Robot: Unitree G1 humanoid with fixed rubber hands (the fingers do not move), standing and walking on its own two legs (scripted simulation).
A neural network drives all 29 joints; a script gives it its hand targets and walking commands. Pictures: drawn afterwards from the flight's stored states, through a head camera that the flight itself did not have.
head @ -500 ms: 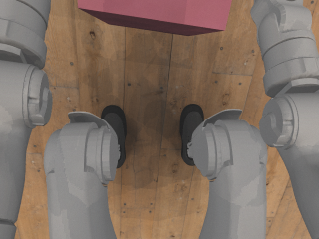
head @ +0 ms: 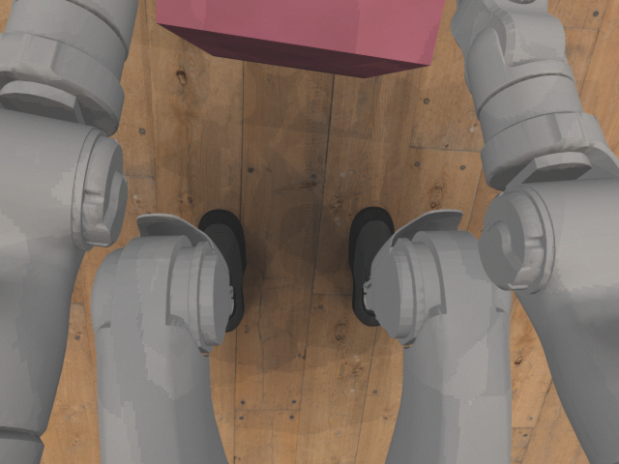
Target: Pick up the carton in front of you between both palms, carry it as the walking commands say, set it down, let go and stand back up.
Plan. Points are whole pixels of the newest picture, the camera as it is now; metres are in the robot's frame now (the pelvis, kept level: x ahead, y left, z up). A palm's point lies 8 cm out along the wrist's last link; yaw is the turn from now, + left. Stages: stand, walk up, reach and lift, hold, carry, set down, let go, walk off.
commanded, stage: reach and lift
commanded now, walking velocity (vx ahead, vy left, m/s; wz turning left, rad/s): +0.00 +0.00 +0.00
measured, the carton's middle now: out of the picture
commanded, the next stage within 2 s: none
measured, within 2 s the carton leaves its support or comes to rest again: leaves its support in 0.30 s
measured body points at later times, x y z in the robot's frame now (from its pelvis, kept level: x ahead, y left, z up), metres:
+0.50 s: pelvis +0.01 -0.01 +0.01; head +0.33 +0.03 +0.32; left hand +0.56 +0.16 -0.10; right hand +0.55 -0.14 -0.09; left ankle +0.11 +0.12 -0.34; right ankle +0.12 -0.13 -0.34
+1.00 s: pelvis +0.00 -0.01 +0.13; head +0.27 +0.02 +0.49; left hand +0.52 +0.17 +0.07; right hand +0.51 -0.14 +0.07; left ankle +0.11 +0.12 -0.34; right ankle +0.12 -0.13 -0.34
